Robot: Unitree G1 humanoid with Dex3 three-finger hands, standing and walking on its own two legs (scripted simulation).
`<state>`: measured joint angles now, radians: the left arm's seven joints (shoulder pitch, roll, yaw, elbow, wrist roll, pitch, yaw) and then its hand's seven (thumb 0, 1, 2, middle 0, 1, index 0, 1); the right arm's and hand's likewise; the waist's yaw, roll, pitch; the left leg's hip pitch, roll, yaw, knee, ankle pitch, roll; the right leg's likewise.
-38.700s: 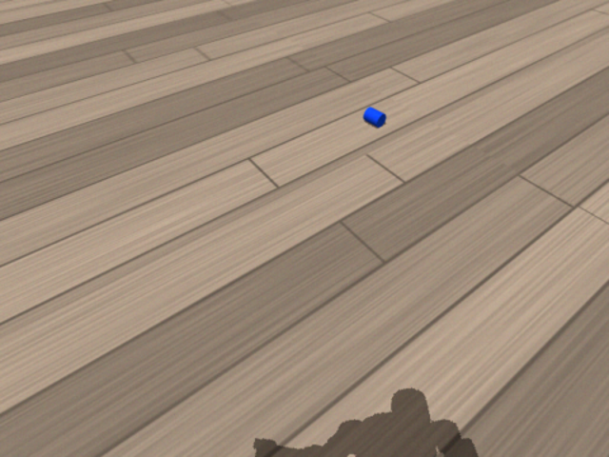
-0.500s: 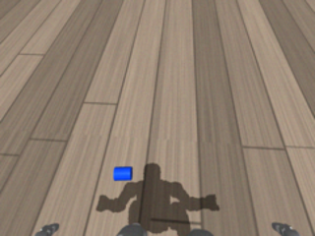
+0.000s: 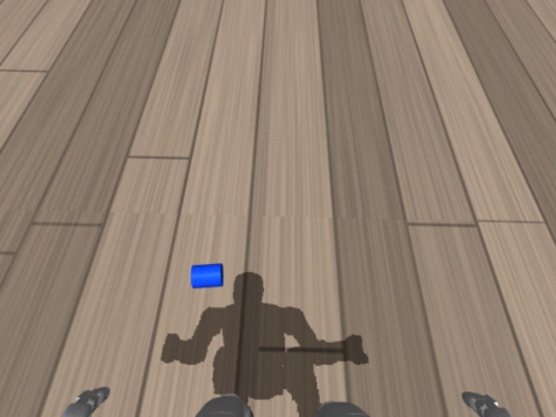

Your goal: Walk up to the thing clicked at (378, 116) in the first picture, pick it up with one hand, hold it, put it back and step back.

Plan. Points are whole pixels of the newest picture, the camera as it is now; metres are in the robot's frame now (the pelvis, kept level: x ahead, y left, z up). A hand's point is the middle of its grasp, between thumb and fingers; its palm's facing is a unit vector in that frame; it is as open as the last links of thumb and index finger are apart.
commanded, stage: step back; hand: left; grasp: from above
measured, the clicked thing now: (207, 275) +0.59 +0.26 -0.71
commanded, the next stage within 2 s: none
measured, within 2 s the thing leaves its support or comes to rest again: neither
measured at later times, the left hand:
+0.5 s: hand out of the picture -0.02 +0.29 -0.14, palm faces +0.06 -0.93 -0.37, open 7.4 cm
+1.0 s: hand out of the picture -0.20 +0.24 -0.13, palm faces +0.01 -0.91 -0.42, open 7.4 cm
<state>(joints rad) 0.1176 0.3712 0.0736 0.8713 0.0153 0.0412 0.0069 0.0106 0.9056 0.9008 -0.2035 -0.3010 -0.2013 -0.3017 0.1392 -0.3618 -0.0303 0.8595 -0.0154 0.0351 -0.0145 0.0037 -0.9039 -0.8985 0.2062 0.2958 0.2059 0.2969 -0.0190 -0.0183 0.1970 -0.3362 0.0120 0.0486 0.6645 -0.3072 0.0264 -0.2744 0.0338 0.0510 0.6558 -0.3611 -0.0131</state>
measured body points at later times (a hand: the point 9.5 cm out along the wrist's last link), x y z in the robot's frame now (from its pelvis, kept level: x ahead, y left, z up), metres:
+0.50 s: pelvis -0.13 +0.02 +0.01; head -0.07 +0.05 +0.45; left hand -0.02 +0.34 -0.12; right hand -0.02 -0.29 -0.10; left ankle -0.11 +0.12 -0.72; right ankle -0.10 -0.13 -0.65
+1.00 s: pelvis -0.29 -0.03 +0.01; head -0.24 -0.05 +0.45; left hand -0.20 +0.29 -0.10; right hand -0.19 -0.35 -0.12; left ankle -0.29 +0.10 -0.66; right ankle -0.26 -0.15 -0.72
